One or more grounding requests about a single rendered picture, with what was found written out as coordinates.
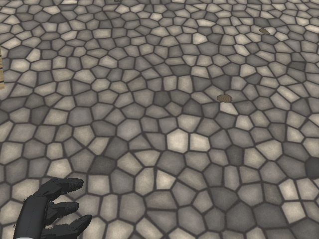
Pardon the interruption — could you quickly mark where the left robot hand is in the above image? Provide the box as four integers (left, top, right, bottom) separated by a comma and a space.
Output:
13, 177, 93, 239

